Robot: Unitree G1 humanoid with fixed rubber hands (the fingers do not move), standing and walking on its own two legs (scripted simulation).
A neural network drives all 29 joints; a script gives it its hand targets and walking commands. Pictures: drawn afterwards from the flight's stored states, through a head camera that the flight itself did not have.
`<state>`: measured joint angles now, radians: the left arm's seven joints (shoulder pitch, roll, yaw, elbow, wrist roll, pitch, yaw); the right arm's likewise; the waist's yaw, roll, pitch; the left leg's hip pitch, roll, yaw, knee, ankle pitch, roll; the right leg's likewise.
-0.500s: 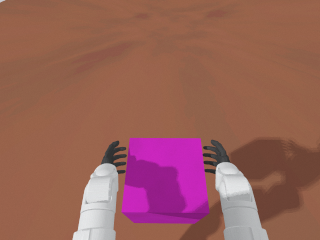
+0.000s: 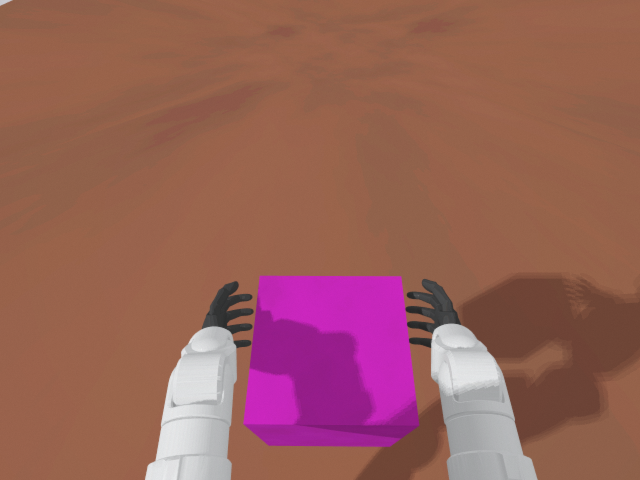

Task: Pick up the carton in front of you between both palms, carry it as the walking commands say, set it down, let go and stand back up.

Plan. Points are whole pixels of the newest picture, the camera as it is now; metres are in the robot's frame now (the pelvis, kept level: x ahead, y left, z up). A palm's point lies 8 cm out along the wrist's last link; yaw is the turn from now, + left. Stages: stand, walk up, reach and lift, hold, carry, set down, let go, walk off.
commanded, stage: carry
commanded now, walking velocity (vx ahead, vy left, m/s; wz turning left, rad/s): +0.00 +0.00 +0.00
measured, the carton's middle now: (329, 367) +0.32 +0.00 -0.11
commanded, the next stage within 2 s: hold in 0.22 s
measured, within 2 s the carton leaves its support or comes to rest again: neither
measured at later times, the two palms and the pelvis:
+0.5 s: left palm (254, 325) +0.30 +0.10 +0.05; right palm (491, 366) +0.25 -0.19 +0.04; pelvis -0.01 +0.01 +0.01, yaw -10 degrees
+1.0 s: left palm (234, 302) +0.34 +0.13 +0.04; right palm (456, 351) +0.26 -0.15 +0.04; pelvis +0.01 +0.07 +0.01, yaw -15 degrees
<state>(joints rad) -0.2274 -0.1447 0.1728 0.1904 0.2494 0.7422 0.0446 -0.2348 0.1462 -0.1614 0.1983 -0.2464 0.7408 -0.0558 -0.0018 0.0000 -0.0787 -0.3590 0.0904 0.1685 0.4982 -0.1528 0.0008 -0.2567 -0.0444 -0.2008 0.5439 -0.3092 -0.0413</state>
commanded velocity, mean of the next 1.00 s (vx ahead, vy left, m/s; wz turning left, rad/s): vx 0.00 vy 0.00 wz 0.00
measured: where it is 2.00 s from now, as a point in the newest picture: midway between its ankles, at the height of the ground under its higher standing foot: outside the picture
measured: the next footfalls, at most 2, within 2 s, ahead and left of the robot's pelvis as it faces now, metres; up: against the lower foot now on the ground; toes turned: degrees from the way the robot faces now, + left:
none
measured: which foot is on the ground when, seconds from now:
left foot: down 0.00-1.00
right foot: down 0.00-1.00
